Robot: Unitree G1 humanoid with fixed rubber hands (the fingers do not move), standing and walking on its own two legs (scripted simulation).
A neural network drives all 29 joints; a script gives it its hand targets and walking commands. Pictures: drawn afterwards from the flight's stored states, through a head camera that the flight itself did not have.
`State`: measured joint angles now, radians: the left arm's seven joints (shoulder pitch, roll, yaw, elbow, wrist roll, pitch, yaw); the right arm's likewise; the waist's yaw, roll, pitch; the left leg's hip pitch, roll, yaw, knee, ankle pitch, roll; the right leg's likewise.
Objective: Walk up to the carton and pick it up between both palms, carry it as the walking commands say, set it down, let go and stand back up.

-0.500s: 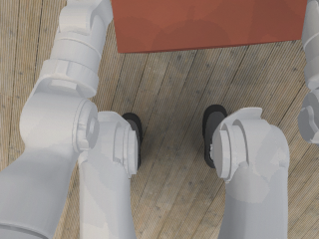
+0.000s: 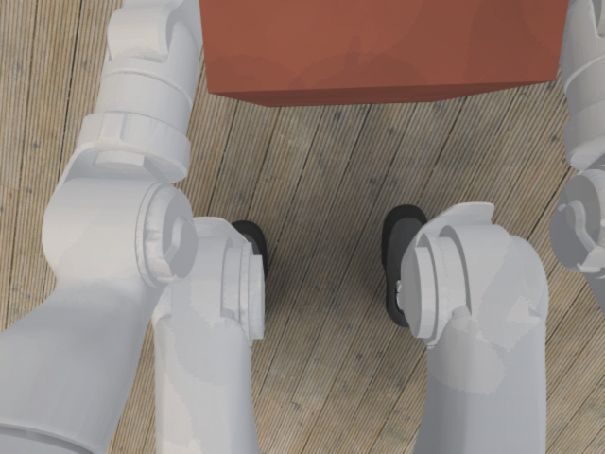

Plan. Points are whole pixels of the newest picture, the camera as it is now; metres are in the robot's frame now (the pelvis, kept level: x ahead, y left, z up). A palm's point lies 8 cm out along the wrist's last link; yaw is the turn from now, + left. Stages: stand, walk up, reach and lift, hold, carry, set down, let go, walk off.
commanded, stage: reach and lift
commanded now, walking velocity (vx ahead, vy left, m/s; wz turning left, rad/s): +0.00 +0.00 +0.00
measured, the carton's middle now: out of the picture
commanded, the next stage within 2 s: none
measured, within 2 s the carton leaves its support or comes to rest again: leaves its support in 0.24 s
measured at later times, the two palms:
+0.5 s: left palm out of the picture +0.58 +0.09 -0.11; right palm out of the picture +0.55 -0.24 -0.13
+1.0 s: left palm out of the picture +0.57 +0.10 -0.06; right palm out of the picture +0.55 -0.23 -0.07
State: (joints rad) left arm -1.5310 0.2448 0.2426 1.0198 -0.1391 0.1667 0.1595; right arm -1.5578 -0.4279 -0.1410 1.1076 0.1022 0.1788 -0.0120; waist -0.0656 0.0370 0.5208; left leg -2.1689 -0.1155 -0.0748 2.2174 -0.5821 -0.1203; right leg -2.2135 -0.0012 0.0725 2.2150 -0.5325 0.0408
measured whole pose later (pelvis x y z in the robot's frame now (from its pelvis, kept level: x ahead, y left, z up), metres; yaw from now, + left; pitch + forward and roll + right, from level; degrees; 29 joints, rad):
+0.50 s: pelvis +0.00 +0.00 +0.02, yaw +0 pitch +29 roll +2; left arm -1.47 0.21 0.31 0.79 -0.12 0.27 0.17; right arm -1.51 -0.42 -0.13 0.91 0.10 0.29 -0.03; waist -0.07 0.06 0.53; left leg -2.09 -0.11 -0.06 2.18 -0.60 -0.11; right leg -2.15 0.03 0.10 2.18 -0.54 0.06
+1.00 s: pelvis -0.01 +0.00 +0.06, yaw -1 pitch +29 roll +3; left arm -1.45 0.16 0.45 0.64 0.01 0.37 0.12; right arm -1.52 -0.38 -0.20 0.80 0.00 0.40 0.00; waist -0.05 0.04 0.52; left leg -1.97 -0.11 -0.07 2.02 -0.57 -0.12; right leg -2.03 0.06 0.11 2.02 -0.50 0.06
